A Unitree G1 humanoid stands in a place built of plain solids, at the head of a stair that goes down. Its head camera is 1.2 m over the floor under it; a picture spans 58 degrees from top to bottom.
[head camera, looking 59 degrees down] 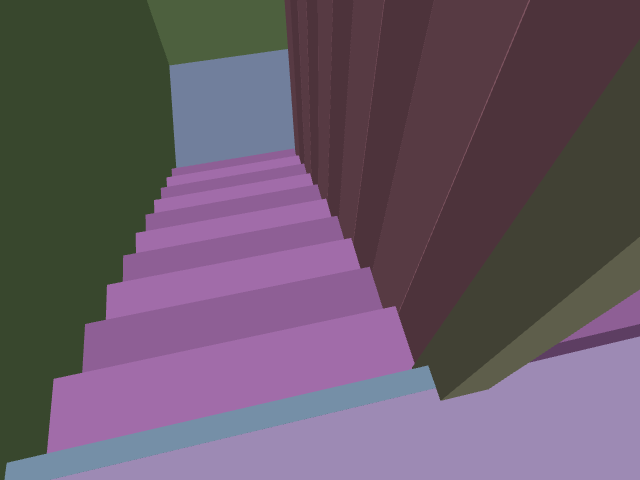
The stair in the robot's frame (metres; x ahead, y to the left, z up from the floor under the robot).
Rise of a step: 0.18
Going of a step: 0.25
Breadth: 1.11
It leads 13 degrees to the left of straight ahead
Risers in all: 11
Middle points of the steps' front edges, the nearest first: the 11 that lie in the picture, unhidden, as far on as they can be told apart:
0.20 0.23 0.00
0.44 0.29 -0.17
0.69 0.34 -0.35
0.93 0.39 -0.53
1.18 0.45 -0.70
1.42 0.50 -0.88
1.66 0.56 -1.06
1.91 0.61 -1.23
2.15 0.67 -1.41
2.40 0.72 -1.59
2.64 0.78 -1.76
